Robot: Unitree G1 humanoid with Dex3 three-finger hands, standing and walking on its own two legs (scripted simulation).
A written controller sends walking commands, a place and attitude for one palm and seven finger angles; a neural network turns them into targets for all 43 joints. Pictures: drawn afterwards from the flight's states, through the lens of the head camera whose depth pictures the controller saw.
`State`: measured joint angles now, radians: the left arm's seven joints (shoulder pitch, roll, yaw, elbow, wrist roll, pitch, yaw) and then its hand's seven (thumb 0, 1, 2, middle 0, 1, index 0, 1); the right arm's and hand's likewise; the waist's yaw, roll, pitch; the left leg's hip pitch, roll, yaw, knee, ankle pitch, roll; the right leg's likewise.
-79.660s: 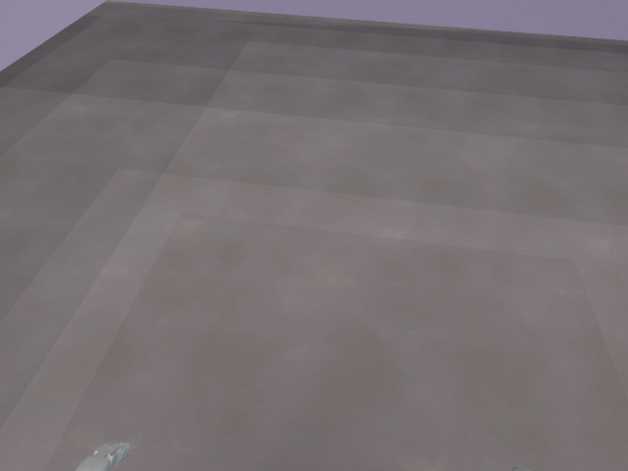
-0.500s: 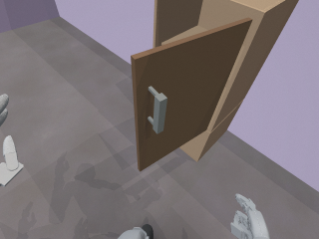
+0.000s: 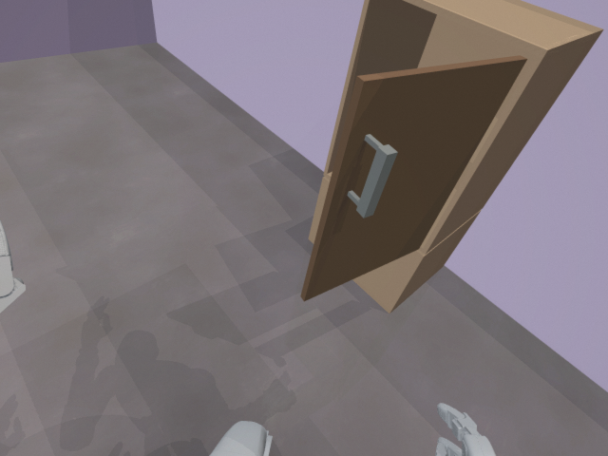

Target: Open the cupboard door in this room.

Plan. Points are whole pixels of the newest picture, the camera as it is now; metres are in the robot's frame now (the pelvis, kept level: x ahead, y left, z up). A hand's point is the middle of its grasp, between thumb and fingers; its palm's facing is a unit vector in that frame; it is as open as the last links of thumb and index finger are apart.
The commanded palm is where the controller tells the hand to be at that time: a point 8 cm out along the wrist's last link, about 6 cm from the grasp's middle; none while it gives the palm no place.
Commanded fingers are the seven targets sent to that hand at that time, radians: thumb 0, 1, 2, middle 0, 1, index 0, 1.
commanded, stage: stop stepping back and stand still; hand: left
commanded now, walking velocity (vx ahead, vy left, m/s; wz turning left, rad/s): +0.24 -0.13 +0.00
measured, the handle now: (368, 176) +0.57 -0.03 +0.08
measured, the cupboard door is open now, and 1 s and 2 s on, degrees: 80 80 80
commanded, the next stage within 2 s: let the arm hang, fingers relaxed in 1.72 s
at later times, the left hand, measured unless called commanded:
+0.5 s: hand out of the picture +0.14 +0.34 +0.24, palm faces +0.36 -0.76 -0.54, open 7.4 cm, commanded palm +0.09 +0.36 +0.22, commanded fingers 0.00 0.90 0.90 -0.20 -0.30 -0.20 -0.30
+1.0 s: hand (70, 285) +0.18 +0.25 +0.20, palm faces +0.38 -0.80 -0.47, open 7.4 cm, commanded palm +0.13 +0.29 +0.22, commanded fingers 0.00 0.90 0.90 -0.20 -0.30 -0.20 -0.30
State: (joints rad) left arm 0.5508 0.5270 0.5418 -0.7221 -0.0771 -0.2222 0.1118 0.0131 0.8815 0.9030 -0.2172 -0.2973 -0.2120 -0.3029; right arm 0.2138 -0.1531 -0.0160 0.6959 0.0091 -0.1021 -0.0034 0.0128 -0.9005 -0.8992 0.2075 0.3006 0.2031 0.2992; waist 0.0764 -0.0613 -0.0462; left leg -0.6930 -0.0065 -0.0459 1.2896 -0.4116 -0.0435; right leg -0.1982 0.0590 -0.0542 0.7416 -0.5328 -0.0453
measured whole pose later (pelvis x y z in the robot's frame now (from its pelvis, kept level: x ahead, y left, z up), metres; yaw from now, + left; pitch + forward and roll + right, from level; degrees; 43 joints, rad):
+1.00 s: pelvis -0.04 +0.00 +0.04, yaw -7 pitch +0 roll +2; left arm 0.52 0.36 0.42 -0.36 -0.05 -0.21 0.15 0.01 0.88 0.90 -0.22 -0.30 -0.21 -0.30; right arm 0.24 -0.24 -0.02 0.67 0.02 -0.07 -0.08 0.01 -0.90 -0.90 0.21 0.30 0.20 0.30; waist 0.02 0.01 0.01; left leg -0.37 0.00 0.09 0.64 -0.23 0.04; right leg -0.03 0.09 -0.07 0.40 -0.37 -0.11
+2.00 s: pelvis -0.03 -0.02 +0.03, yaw -3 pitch +1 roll +0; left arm 0.29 0.25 0.08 0.49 0.03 0.03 0.01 0.01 0.90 0.90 -0.20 -0.29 -0.19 -0.30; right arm 0.14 -0.27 0.00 0.83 -0.03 -0.02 0.01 0.01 -0.90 -0.90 0.21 0.30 0.20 0.30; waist 0.00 0.07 -0.02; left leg -0.33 -0.02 0.02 0.60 -0.29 0.02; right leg -0.31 -0.01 -0.07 0.61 -0.32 -0.02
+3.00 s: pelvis -0.04 +0.01 +0.04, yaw -4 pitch -1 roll +0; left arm 0.30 0.12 0.01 1.13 0.01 -0.01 0.03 0.01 0.91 0.90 -0.20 -0.29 -0.20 -0.30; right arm 0.28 -0.13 0.01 1.13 -0.02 -0.01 -0.03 0.01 -0.91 -0.90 0.20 0.30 0.20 0.30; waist 0.00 0.00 0.04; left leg -0.22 -0.05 0.04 0.41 -0.18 0.06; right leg -0.20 -0.04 -0.05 0.43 -0.21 0.02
